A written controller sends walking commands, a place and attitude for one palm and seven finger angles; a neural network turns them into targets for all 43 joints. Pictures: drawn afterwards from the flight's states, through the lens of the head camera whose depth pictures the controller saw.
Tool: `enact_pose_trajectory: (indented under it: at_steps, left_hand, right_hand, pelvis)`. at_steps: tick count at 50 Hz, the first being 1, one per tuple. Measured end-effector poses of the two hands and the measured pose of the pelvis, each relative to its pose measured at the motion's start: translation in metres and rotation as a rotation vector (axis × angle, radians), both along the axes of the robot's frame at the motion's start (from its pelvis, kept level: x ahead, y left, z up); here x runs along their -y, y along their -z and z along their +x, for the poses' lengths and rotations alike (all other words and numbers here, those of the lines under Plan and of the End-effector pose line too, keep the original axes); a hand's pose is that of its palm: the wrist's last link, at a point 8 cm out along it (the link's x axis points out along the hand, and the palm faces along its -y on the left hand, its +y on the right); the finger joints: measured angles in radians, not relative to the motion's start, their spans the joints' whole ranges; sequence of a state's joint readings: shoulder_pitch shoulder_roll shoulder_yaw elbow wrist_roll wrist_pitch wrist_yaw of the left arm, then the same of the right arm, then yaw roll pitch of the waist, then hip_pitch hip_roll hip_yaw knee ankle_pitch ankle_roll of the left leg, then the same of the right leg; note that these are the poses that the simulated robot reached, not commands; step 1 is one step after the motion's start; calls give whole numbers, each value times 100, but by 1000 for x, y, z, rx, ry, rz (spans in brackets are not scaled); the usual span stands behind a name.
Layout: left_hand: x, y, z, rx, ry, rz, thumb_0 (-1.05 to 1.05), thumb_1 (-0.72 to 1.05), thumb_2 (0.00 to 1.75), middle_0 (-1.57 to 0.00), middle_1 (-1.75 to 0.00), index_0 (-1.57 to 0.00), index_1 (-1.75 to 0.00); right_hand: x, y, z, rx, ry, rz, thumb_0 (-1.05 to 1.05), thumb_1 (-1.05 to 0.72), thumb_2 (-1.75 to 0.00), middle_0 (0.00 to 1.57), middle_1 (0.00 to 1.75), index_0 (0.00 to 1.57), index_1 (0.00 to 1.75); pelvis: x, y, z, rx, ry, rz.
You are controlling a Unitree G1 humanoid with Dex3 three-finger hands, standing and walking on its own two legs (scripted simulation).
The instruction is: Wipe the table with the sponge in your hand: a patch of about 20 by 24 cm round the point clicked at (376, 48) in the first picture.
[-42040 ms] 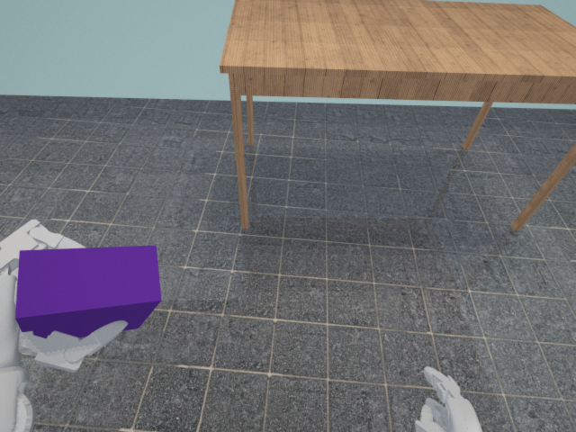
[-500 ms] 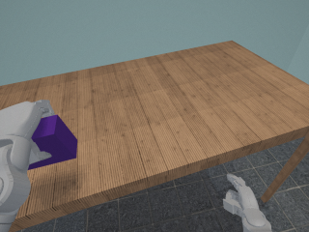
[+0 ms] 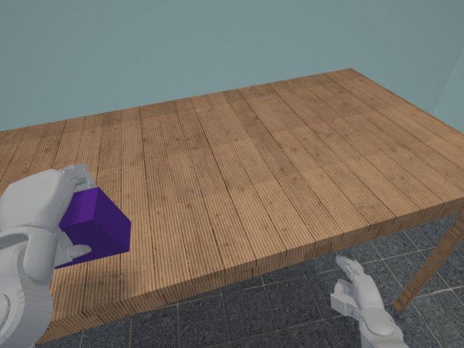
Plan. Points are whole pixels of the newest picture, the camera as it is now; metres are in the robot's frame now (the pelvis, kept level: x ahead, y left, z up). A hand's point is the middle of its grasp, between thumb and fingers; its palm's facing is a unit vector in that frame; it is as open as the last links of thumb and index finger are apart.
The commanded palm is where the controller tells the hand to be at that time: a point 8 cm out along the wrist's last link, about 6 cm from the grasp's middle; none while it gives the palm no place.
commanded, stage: bring the sponge back beside the body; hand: left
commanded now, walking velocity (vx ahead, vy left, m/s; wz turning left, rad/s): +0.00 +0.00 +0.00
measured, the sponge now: (79, 235) +0.21 +0.30 +0.12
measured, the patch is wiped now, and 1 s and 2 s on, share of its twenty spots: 1.00 1.00 1.00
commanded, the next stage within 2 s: step back with the hand held close in 0.96 s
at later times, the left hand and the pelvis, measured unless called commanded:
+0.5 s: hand (77, 225) +0.20 +0.27 +0.17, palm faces +0.24 -0.17 -0.95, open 9.8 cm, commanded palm +0.15 +0.27 +0.24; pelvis +0.00 -0.01 +0.00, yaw -1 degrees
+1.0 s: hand (87, 230) +0.19 +0.25 +0.17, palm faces +0.24 -0.18 -0.95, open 9.8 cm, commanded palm +0.15 +0.25 +0.24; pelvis +0.00 -0.02 +0.00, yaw -1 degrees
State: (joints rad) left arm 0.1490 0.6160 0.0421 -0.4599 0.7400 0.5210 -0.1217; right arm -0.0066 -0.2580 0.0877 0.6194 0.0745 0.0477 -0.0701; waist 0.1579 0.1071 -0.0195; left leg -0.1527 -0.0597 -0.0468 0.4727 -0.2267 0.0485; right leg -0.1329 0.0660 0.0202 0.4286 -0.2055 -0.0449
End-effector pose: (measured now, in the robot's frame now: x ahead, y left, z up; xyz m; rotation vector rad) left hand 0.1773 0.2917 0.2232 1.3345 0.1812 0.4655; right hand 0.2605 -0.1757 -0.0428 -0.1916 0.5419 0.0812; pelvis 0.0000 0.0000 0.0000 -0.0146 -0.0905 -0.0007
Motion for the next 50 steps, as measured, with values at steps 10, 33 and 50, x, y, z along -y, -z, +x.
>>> enact_pose_trajectory:
  at_steps: [10,33,50]
  left_hand:
    - [-2,-4,1,32,-32,0,-1,-51,104,-75,-136,-79,-138]
    - [26,11,-14,21,2,-42,-1,-51,105,-75,-136,-79,-138]
    - [36,9,-14,24,3,-23,-1,-51,105,-75,-136,-79,-138]
  right_hand:
    - [2,1,-5,-8,7,15,2,-90,-90,20,30,20,30]
    - [21,1,-10,8,26,23,2,-90,-90,20,30,20,30]
    - [36,4,-14,11,41,21,2,-90,-90,20,30,20,30]
  pelvis:
    - [3,-1,-2,2,6,2]
    - [14,0,-1,9,9,5]
    - [24,1,-4,15,12,8]
